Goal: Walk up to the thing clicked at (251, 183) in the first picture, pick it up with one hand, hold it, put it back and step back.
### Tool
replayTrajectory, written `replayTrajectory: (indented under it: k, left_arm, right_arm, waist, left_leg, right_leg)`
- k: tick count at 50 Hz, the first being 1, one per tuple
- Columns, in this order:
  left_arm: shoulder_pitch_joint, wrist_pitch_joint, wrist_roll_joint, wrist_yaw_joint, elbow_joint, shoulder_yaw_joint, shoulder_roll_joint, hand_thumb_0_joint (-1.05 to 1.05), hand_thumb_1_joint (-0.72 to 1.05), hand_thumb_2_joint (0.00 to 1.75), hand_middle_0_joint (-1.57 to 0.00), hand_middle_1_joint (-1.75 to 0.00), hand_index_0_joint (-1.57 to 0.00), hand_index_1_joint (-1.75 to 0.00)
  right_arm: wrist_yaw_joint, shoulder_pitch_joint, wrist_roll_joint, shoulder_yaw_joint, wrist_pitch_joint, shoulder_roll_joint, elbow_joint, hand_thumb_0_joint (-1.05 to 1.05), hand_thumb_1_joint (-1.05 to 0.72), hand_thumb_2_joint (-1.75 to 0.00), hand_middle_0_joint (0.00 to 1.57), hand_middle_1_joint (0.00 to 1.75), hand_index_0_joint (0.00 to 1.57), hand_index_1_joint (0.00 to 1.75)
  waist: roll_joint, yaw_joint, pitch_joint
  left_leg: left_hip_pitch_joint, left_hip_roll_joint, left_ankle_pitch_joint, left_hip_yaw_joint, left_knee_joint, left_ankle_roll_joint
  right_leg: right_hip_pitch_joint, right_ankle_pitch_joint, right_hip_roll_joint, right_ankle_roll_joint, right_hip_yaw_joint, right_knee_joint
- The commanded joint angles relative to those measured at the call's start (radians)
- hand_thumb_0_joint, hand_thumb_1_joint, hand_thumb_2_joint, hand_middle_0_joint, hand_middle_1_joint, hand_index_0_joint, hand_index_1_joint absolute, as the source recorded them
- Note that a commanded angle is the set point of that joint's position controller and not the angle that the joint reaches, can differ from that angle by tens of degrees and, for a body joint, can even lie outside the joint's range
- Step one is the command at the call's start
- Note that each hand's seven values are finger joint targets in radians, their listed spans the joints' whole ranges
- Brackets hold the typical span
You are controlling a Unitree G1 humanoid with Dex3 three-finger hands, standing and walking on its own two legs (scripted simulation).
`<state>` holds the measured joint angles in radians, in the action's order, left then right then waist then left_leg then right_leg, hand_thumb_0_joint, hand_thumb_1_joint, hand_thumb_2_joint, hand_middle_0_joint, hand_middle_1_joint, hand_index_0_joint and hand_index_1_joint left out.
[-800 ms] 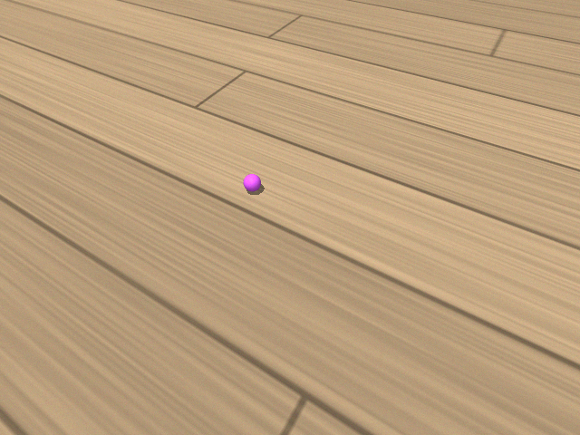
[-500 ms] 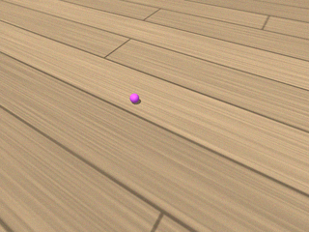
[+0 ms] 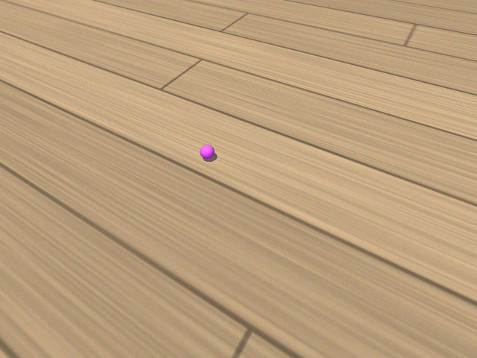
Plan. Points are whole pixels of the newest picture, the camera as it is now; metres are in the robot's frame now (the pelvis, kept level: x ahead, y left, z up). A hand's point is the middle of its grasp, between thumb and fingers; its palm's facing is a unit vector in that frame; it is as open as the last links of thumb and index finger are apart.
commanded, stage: stand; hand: left
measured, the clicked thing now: (207, 151) +1.33 +0.19 -0.74
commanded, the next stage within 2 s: walk up in 0.32 s
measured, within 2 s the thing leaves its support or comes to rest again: neither
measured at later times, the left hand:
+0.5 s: hand out of the picture +0.08 +0.28 -0.15, palm faces +0.01 -0.94 -0.35, open 7.4 cm
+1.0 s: hand (104, 278) +0.32 +0.31 -0.15, palm faces -0.15 -0.93 -0.34, open 7.4 cm
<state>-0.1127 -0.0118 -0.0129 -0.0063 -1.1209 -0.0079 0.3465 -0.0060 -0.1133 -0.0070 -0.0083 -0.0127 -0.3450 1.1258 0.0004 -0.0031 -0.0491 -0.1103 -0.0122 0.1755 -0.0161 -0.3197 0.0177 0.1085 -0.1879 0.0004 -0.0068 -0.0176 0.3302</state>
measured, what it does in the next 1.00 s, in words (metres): walks ahead: left foot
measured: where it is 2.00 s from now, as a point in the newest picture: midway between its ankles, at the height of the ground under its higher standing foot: (244, 259)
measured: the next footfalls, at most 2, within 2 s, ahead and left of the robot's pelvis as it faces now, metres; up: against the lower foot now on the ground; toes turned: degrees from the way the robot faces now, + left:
left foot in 0.60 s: +0.16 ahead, +0.17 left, +0.00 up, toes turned +3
right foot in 1.08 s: +0.43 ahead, -0.12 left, +0.00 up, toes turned -7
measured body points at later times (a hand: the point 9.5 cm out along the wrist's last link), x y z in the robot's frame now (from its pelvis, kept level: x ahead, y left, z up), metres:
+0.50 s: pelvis +0.03 +0.01 -0.01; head +0.03 +0.01 +0.44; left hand +0.07 +0.33 -0.13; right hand +0.09 -0.32 -0.13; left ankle +0.02 +0.13 -0.73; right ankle +0.00 -0.11 -0.75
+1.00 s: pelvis +0.22 +0.04 -0.01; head +0.23 +0.05 +0.44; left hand +0.33 +0.36 -0.13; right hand +0.20 -0.28 -0.13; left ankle +0.12 +0.17 -0.75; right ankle +0.36 -0.12 -0.72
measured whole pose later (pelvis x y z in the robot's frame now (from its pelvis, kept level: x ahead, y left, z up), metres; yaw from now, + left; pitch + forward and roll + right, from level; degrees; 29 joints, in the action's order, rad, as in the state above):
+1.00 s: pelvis +0.22 +0.04 -0.01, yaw -3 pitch -3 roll +1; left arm -0.21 -0.02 -0.02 -0.10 -0.93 0.06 0.44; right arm -0.05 -0.37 -0.01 0.06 -0.08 -0.39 0.92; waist -0.04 -0.04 -0.09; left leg 0.05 -0.01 0.36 0.11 -0.37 0.00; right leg 0.51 -0.14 0.10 -0.01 0.00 0.66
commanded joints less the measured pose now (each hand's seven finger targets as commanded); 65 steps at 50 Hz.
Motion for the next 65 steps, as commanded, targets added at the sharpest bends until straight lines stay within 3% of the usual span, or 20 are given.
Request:
replayTrajectory:
  k: [1,15,16,17,20,22,28,30,31,32,33,34,40,51,54,55,56,57,61,65]
  left_arm:
    - [0.031,-0.023,0.003,0.014,0.058,0.040,0.210,0.00,0.90,0.90,-0.20,-0.30,-0.20,-0.30]
    - [0.035,-0.024,0.004,0.017,0.058,0.044,0.219,0.00,0.90,0.90,-0.20,-0.30,-0.20,-0.30]
    - [-0.036,-0.037,-0.013,-0.016,0.115,0.110,0.313,0.00,0.90,0.90,-0.20,-0.30,-0.20,-0.30]
    - [-0.042,-0.038,-0.023,-0.026,0.105,0.118,0.317,0.00,0.90,0.90,-0.20,-0.30,-0.20,-0.30]
    - [-0.097,-0.045,-0.024,-0.036,0.123,0.137,0.327,0.00,0.90,0.90,-0.20,-0.30,-0.20,-0.30]
    - [-0.148,-0.061,-0.029,-0.032,0.134,0.151,0.351,0.00,0.90,0.90,-0.20,-0.30,-0.20,-0.30]
    - [-0.018,-0.051,-0.021,-0.049,0.236,0.144,0.336,0.00,0.90,0.90,-0.20,-0.30,-0.20,-0.30]
    - [0.041,-0.045,-0.015,-0.056,0.264,0.131,0.305,0.00,0.90,0.90,-0.20,-0.30,-0.20,-0.30]
    - [0.005,-0.042,-0.015,-0.057,0.269,0.118,0.268,0.00,0.90,0.90,-0.20,-0.30,-0.20,-0.30]
    - [-0.042,-0.044,-0.012,-0.055,0.277,0.097,0.189,0.00,0.90,0.90,-0.20,-0.30,-0.20,-0.30]
    - [-0.089,-0.040,-0.007,-0.045,0.269,0.105,0.215,0.00,0.90,0.90,-0.20,-0.30,-0.20,-0.30]
    - [-0.102,-0.035,-0.011,-0.038,0.253,0.116,0.297,0.00,0.90,0.90,-0.20,-0.30,-0.20,-0.30]
    - [-0.175,-0.044,0.004,-0.061,0.205,0.110,0.290,0.00,0.90,0.90,-0.20,-0.30,-0.20,-0.30]
    - [0.021,-0.048,-0.001,-0.086,0.308,0.110,0.230,0.00,0.90,0.90,-0.20,-0.30,-0.20,-0.30]
    - [-0.175,-0.058,0.000,-0.067,0.264,0.142,0.274,0.00,0.90,0.90,-0.20,-0.30,-0.20,-0.30]
    - [-0.306,-0.064,-0.004,-0.055,0.239,0.168,0.334,0.00,0.90,0.90,-0.20,-0.30,-0.20,-0.30]
    - [-0.353,-0.071,0.001,-0.045,0.253,0.187,0.418,0.00,0.90,0.90,-0.20,-0.30,-0.20,-0.30]
    - [-0.295,-0.067,0.019,-0.041,0.266,0.186,0.430,0.00,0.90,0.90,-0.20,-0.30,-0.20,-0.30]
    - [-0.155,-0.073,0.029,-0.024,0.312,0.144,0.308,0.00,0.90,0.90,-0.20,-0.30,-0.20,-0.30]
    - [-0.140,-0.092,0.019,-0.028,0.341,0.133,0.289,0.00,0.90,0.90,-0.20,-0.30,-0.20,-0.30]
  right_arm:
    - [0.016,0.040,0.001,0.041,-0.021,-0.214,-0.059,0.00,-0.90,-0.90,0.20,0.30,0.20,0.30]
    - [0.017,0.035,0.000,0.041,-0.020,-0.211,-0.061,0.00,-0.90,-0.90,0.20,0.30,0.20,0.30]
    - [-0.005,-0.031,-0.022,0.103,-0.040,-0.302,-0.116,0.00,-0.90,-0.90,0.20,0.30,0.20,0.30]
    - [-0.015,-0.033,-0.031,0.112,-0.042,-0.305,-0.112,0.00,-0.90,-0.90,0.20,0.30,0.20,0.30]
    - [-0.033,0.084,-0.037,0.107,-0.042,-0.249,-0.181,0.00,-0.90,-0.90,0.20,0.30,0.20,0.30]
    - [-0.034,0.103,-0.041,0.110,-0.050,-0.235,-0.204,0.00,-0.90,-0.90,0.20,0.30,0.20,0.30]
    - [-0.059,-0.043,-0.028,0.135,-0.068,-0.252,-0.205,0.00,-0.90,-0.90,0.20,0.30,0.20,0.30]
    - [-0.049,-0.215,-0.026,0.157,-0.068,-0.258,-0.159,0.00,-0.90,-0.90,0.20,0.30,0.20,0.30]
    - [-0.037,-0.303,-0.029,0.176,-0.070,-0.288,-0.134,0.00,-0.90,-0.90,0.20,0.30,0.20,0.30]
    - [-0.023,-0.413,-0.045,0.202,-0.073,-0.376,-0.123,0.00,-0.90,-0.90,0.20,0.30,0.20,0.30]
    - [-0.023,-0.341,-0.048,0.204,-0.082,-0.427,-0.175,0.00,-0.90,-0.90,0.20,0.30,0.20,0.30]
    - [-0.028,-0.226,-0.023,0.200,-0.081,-0.426,-0.216,0.00,-0.90,-0.90,0.20,0.30,0.20,0.30]
    - [-0.025,-0.151,-0.002,0.145,-0.102,-0.307,-0.271,0.00,-0.90,-0.90,0.20,0.30,0.20,0.30]
    - [-0.018,-0.222,0.000,0.149,-0.086,-0.332,-0.314,0.00,-0.90,-0.90,0.20,0.30,0.20,0.30]
    - [-0.012,-0.256,-0.002,0.132,-0.077,-0.295,-0.333,0.00,-0.90,-0.90,0.20,0.30,0.20,0.30]
    - [-0.012,-0.317,0.000,0.112,-0.078,-0.238,-0.338,0.00,-0.90,-0.90,0.20,0.30,0.20,0.30]
    - [-0.014,-0.371,0.013,0.093,-0.076,-0.190,-0.356,0.00,-0.90,-0.90,0.20,0.30,0.20,0.30]
    - [-0.002,-0.316,0.010,0.119,-0.067,-0.305,-0.334,0.00,-0.90,-0.90,0.20,0.30,0.20,0.30]
    - [-0.016,-0.283,0.023,0.113,-0.064,-0.261,-0.300,0.00,-0.90,-0.90,0.20,0.30,0.20,0.30]
    - [-0.042,-0.287,0.003,0.122,-0.048,-0.239,-0.304,0.00,-0.90,-0.90,0.20,0.30,0.20,0.30]
  waist:
    - [0.016,0.010,0.079]
    - [0.005,0.003,0.081]
    - [-0.014,0.008,0.190]
    - [-0.006,0.016,0.098]
    - [-0.097,0.075,-0.082]
    - [-0.129,0.109,-0.116]
    - [-0.168,0.012,-0.037]
    - [-0.097,-0.087,0.010]
    - [0.036,-0.125,0.062]
    - [0.309,-0.170,0.099]
    - [0.254,-0.122,0.083]
    - [0.160,-0.074,-0.001]
    - [0.129,-0.004,-0.095]
    - [0.115,-0.031,-0.039]
    - [-0.025,0.077,0.116]
    - [-0.187,0.124,0.199]
    - [-0.352,0.113,0.245]
    - [-0.266,0.118,0.194]
    - [-0.129,0.028,0.005]
    - [-0.125,0.002,-0.025]
  left_leg:
    - [0.009,-0.116,-0.137,-0.086,0.044,-0.042]
    - [0.023,-0.115,-0.140,-0.082,0.042,-0.037]
    - [0.034,-0.079,0.365,-0.082,-0.058,-0.112]
    - [-0.090,-0.084,0.523,-0.108,-0.079,-0.124]
    - [-0.407,-0.017,0.356,0.008,-0.264,-0.076]
    - [-0.598,-0.059,0.278,-0.006,-0.454,-0.046]
    - [-0.216,-0.067,0.191,0.014,-0.255,-0.039]
    - [0.090,-0.025,0.005,0.077,-0.144,-0.024]
    - [0.304,-0.009,0.043,0.049,-0.124,-0.041]
    - [0.388,-0.202,0.343,-0.268,0.031,-0.083]
    - [0.273,-0.389,0.631,-0.636,0.171,-0.176]
    - [0.122,-0.431,0.691,-0.630,0.192,-0.243]
    - [-0.003,-0.250,0.212,-0.169,0.167,-0.192]
    - [0.012,-0.228,-0.247,0.008,-0.001,-0.179]
    - [-0.033,-0.150,-0.424,0.069,-0.403,-0.137]
    - [-0.197,-0.086,-0.217,0.097,-0.667,-0.103]
    - [-0.427,0.052,0.301,0.081,-0.875,-0.062]
    - [-0.498,0.005,0.363,0.010,-0.952,-0.065]
    - [-0.392,-0.065,0.183,-0.054,-0.883,-0.069]
    - [-0.363,-0.065,0.076,-0.008,-0.742,-0.030]
  right_leg:
    - [-0.016,0.134,0.131,-0.025,0.104,-0.055]
    - [-0.018,0.146,0.131,-0.024,0.105,-0.057]
    - [-0.033,-0.336,0.080,-0.060,0.110,0.024]
    - [0.033,-0.507,0.105,-0.082,0.164,0.043]
    - [-0.005,-0.632,0.233,-0.163,0.360,-0.108]
    - [-0.167,-0.464,0.358,-0.258,0.507,-0.203]
    - [0.064,-0.334,0.219,-0.177,0.236,-0.113]
    - [0.268,-0.311,0.132,-0.123,0.092,0.067]
    - [0.413,-0.274,0.063,-0.101,0.029,0.272]
    - [0.582,-0.388,-0.073,-0.066,-0.012,0.606]
    - [0.624,-0.383,-0.089,-0.050,0.106,0.754]
    - [0.582,-0.344,0.005,-0.054,0.181,0.786]
    - [0.482,-0.085,0.076,0.001,0.116,0.639]
    - [0.244,0.090,0.062,-0.037,-0.043,0.260]
    - [-0.081,0.021,-0.002,-0.079,-0.077,0.187]
    - [-0.272,-0.113,0.100,-0.103,0.085,0.152]
    - [-0.407,-0.137,0.393,-0.213,0.579,0.024]
    - [-0.347,-0.186,0.438,-0.284,0.707,-0.035]
    - [0.020,0.133,0.273,-0.214,0.264,-0.030]
    - [0.123,0.147,0.216,-0.218,0.118,-0.063]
